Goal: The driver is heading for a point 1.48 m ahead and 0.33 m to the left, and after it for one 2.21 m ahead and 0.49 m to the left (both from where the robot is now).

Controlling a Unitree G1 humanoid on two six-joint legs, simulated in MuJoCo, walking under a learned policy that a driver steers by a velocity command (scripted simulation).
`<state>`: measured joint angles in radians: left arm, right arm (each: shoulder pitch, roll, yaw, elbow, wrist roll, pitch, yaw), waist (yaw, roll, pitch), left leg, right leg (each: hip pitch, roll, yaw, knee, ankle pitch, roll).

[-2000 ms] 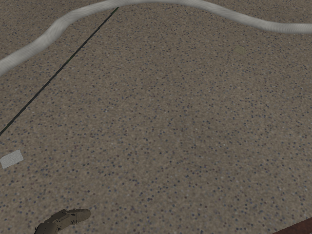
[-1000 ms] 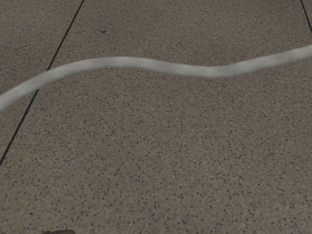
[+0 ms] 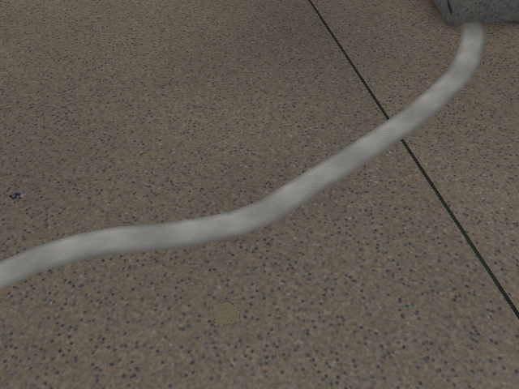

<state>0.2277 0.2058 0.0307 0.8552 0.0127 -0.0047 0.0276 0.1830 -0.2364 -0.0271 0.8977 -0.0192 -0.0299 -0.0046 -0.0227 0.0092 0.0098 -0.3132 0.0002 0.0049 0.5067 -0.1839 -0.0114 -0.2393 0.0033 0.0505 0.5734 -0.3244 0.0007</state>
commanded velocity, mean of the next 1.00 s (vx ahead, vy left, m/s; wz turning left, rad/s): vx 0.01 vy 0.00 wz -0.01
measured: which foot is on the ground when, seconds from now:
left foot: down 0.00-1.00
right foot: down 0.00-1.00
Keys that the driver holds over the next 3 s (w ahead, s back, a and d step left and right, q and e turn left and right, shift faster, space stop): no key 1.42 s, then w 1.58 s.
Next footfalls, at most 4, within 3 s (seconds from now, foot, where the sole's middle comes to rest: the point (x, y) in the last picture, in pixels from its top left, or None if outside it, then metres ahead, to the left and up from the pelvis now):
2.18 right None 0.51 -0.09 -0.77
2.72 left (217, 292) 0.81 0.16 -0.77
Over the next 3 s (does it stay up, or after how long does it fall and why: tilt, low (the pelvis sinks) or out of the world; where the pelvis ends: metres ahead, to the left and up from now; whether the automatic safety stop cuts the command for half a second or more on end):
stays up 0.78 0.08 0.02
